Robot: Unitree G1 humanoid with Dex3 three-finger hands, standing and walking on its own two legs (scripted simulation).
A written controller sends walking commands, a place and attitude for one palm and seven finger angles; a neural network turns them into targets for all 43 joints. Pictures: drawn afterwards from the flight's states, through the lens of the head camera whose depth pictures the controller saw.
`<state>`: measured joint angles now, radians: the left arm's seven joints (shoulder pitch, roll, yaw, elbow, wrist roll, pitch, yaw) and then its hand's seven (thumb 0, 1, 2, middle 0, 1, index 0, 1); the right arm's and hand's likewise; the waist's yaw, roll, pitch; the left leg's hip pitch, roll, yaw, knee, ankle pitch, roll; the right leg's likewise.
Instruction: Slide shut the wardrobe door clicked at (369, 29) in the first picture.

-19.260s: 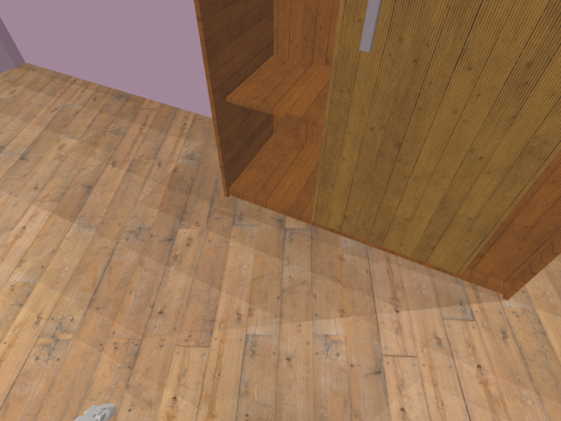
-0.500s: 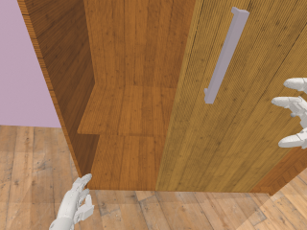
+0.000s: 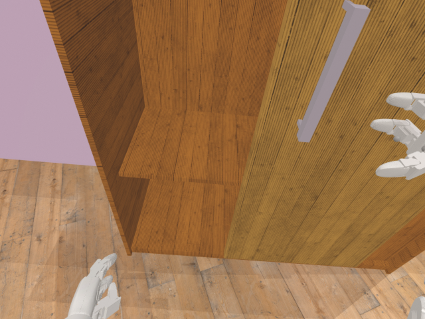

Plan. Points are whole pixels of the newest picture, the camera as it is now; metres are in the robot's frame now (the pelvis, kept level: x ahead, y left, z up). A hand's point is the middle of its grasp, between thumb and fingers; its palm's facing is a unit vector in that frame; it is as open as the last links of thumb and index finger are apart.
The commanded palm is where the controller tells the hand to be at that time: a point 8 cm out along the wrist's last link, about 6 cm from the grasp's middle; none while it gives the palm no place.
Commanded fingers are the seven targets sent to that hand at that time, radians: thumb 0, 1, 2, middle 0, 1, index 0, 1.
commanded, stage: move the hooked fingers beside the handle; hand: right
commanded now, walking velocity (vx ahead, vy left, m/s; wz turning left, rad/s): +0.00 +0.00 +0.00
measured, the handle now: (322, 79) +0.53 -0.21 +0.23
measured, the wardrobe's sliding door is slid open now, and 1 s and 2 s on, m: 0.45 0.45 0.45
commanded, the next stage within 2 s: feel for the door with the fingertips in 1.78 s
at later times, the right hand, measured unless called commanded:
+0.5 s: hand (380, 120) +0.40 -0.27 +0.23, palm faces +0.08 +1.00 -0.04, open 14.0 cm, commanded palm +0.38 -0.31 +0.23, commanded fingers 0.00 0.50 -0.30 0.30 1.20 0.30 1.20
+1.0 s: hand (356, 100) +0.47 -0.26 +0.23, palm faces +0.07 +1.00 -0.03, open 14.0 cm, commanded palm +0.45 -0.31 +0.23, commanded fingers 0.00 0.50 -0.30 0.30 1.20 0.30 1.20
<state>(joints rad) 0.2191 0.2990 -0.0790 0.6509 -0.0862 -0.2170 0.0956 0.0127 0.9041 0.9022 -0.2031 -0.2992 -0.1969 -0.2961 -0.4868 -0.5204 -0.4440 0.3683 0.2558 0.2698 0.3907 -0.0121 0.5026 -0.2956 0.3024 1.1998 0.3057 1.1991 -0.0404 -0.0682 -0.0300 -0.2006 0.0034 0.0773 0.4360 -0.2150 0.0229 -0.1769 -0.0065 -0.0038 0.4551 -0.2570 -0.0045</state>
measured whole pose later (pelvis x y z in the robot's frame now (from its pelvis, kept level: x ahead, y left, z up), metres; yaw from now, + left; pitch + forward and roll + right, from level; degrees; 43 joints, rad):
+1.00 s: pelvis +0.02 -0.01 +0.00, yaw +2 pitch +5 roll +1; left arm 0.36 0.31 -0.05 0.68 -0.06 -0.14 0.09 0.01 0.90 0.90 -0.20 -0.30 -0.20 -0.30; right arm -0.89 -0.62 -0.42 0.94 0.13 0.09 0.33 -0.01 0.50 -0.30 0.30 1.20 0.30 1.20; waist 0.06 -0.04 -0.05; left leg -0.29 0.00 0.04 0.41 -0.20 0.01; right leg -0.26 -0.01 -0.04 0.45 -0.27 -0.02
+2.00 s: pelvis +0.02 -0.02 +0.00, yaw +2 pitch +5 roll +1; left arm 0.38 0.30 -0.04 0.67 -0.07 -0.10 0.09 0.01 0.90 0.90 -0.20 -0.30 -0.20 -0.30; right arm -0.85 -0.61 -0.42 0.90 0.14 0.06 0.34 -0.01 0.50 -0.30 0.30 1.20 0.30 1.20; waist 0.06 -0.04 -0.06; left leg -0.30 0.00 0.04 0.42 -0.21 0.00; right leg -0.28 -0.01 -0.04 0.47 -0.28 -0.02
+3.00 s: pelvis +0.01 -0.01 +0.00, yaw +3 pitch +6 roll +1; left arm 0.42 0.30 -0.04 0.72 -0.05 -0.13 0.08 0.01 0.91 0.90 -0.20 -0.30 -0.20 -0.30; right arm -0.97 -0.59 -0.40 1.06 0.10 0.00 0.26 -0.01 0.50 -0.30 0.33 1.23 0.33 1.21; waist 0.09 -0.04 -0.06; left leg -0.33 -0.01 0.03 0.43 -0.19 0.01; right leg -0.31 -0.02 -0.04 0.48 -0.27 -0.02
